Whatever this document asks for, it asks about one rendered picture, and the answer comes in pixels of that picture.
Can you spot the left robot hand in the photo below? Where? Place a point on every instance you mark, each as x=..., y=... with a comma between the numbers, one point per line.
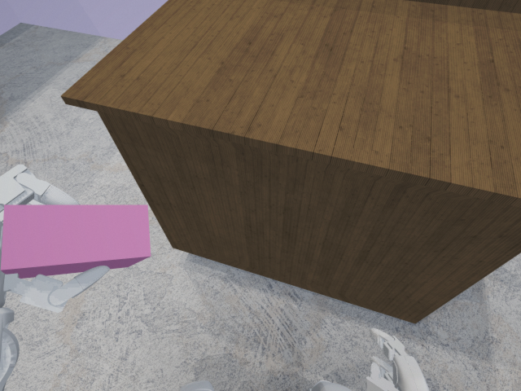
x=19, y=186

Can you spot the sponge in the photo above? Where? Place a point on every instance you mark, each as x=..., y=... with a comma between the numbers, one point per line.
x=64, y=239

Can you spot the right robot hand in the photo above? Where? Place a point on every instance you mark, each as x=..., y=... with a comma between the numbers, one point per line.
x=405, y=375

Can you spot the table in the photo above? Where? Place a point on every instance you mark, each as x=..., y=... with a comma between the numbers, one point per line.
x=365, y=150

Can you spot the left robot forearm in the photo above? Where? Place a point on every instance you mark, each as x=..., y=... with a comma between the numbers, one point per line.
x=9, y=346

